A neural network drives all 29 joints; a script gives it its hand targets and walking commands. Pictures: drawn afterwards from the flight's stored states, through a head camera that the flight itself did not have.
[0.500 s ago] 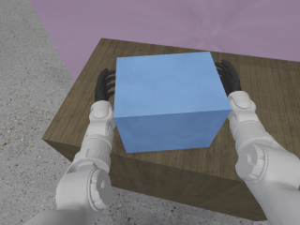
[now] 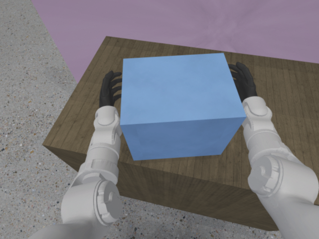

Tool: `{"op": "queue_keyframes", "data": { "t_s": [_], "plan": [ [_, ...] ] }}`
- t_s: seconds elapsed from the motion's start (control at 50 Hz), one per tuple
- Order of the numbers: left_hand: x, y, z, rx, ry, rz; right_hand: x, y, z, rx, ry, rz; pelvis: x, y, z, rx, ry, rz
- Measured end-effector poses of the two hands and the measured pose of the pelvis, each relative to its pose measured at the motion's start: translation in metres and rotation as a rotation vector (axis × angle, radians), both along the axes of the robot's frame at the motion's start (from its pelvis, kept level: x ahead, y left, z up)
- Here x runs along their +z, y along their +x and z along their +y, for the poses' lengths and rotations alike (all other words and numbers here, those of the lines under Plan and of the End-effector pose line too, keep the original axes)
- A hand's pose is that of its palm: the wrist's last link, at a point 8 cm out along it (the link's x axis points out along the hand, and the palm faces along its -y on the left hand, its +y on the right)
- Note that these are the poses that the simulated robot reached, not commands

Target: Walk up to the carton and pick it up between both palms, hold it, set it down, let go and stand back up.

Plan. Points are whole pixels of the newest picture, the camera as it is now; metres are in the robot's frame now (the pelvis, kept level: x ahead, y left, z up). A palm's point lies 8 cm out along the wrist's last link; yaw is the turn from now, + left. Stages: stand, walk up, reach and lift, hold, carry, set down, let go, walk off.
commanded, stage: set down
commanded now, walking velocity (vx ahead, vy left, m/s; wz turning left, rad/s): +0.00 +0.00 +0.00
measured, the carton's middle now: (175, 110) +0.44 +0.02 +0.02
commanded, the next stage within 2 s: none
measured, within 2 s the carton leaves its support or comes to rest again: rests again in 0.26 s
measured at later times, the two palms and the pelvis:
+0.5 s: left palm (111, 98) +0.43 +0.18 +0.07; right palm (249, 85) +0.49 -0.16 +0.08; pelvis -0.01 +0.00 -0.01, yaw -2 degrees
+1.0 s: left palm (110, 112) +0.40 +0.19 +0.05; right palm (282, 101) +0.46 -0.25 +0.06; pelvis -0.04 -0.01 -0.02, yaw -2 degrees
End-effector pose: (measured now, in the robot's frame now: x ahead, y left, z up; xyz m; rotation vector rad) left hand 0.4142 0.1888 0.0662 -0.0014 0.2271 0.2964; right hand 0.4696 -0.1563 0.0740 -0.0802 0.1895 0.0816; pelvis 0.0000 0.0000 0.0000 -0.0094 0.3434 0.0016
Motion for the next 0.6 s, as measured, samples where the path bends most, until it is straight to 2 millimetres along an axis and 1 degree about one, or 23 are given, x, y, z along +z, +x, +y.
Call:
{"op": "queue_keyframes", "data": {
  "t_s": [0.2, 0.34, 0.4, 0.48, 0.6],
  "plan": [
    [0.000, 0.001, 0.001, 0.000, -0.007, 0.006, 0.000, 0.001, 0.000, 0.000, 0.004, 0.007, 0.000, 0.002, 0.001, 0.000, 0.001, -0.006],
    [0.002, 0.006, 0.001, -0.016, 0.040, 0.040, 0.001, 0.005, -0.003, 0.019, 0.007, 0.045, -0.002, -0.001, 0.003, -0.009, -0.006, 0.020],
    [0.003, 0.011, -0.001, -0.021, 0.046, 0.060, 0.001, 0.009, -0.005, 0.013, 0.009, 0.080, -0.004, -0.004, 0.003, -0.017, -0.009, 0.049],
    [0.003, 0.016, -0.004, -0.023, 0.040, 0.073, 0.007, 0.018, -0.007, 0.003, 0.004, 0.087, -0.008, -0.008, 0.003, -0.026, -0.010, 0.089],
    [0.001, 0.015, -0.004, -0.025, 0.045, 0.086, 0.015, 0.028, -0.016, -0.020, 0.006, 0.083, -0.012, -0.013, 0.000, -0.024, -0.010, 0.125]
  ]
}}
